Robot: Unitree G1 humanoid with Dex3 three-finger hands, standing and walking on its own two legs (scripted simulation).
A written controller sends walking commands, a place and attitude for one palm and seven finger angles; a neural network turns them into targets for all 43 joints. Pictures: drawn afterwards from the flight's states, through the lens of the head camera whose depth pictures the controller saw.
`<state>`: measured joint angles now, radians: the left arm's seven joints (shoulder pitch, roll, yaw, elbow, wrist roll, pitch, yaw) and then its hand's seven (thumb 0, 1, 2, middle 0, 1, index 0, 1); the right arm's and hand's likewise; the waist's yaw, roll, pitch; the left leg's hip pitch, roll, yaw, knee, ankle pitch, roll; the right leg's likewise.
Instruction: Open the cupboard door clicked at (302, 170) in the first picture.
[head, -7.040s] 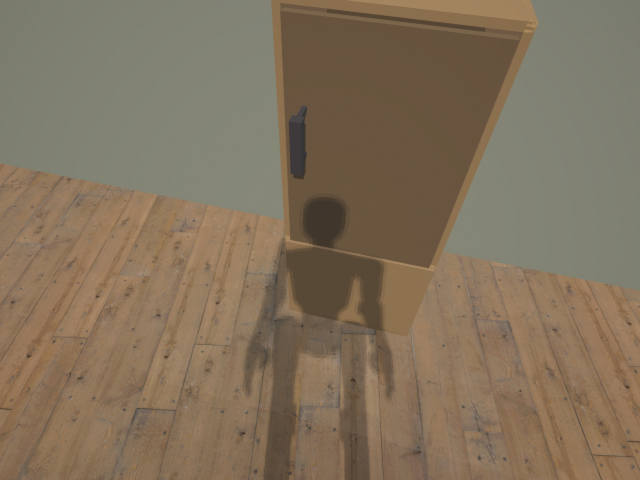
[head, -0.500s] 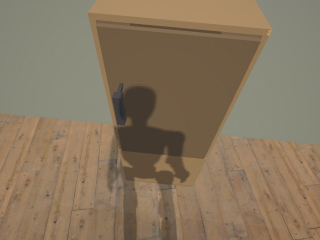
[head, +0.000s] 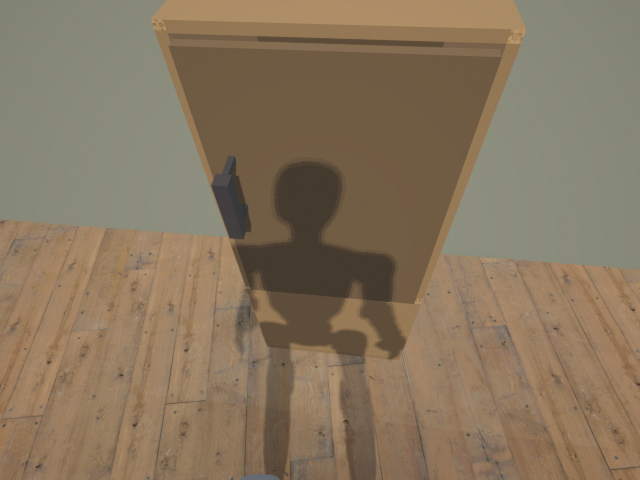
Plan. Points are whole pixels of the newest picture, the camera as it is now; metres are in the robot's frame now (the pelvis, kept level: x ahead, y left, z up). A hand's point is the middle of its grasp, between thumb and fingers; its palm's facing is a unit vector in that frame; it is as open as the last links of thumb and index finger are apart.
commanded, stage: come to a stop and stand still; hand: left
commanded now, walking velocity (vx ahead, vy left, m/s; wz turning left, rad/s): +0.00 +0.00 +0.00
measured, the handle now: (234, 198) +0.51 +0.19 +0.01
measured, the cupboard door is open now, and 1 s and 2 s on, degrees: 0 0 0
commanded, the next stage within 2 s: look again from close up in 1.26 s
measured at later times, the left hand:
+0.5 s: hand out of the picture -0.01 +0.23 -0.18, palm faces +0.02 -0.99 -0.17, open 7.4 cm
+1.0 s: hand out of the picture +0.01 +0.20 -0.18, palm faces +0.00 -0.98 -0.18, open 7.3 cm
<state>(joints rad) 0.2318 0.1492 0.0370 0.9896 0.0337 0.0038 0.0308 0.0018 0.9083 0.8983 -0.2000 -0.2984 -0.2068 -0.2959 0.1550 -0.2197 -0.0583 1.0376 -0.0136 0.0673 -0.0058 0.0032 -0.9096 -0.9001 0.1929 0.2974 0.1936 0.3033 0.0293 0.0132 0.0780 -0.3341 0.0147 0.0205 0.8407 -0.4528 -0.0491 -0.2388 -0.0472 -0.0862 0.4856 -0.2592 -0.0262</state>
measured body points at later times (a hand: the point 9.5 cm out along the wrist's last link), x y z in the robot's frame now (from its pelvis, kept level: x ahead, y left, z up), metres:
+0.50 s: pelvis +0.00 +0.05 +0.00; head +0.01 +0.07 +0.45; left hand -0.01 +0.28 -0.17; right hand +0.00 -0.17 -0.15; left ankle -0.03 +0.15 -0.74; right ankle +0.00 -0.10 -0.74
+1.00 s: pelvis +0.01 +0.04 +0.00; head +0.03 +0.04 +0.45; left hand +0.01 +0.26 -0.16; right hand -0.01 -0.17 -0.16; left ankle -0.03 +0.15 -0.74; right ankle +0.00 -0.10 -0.74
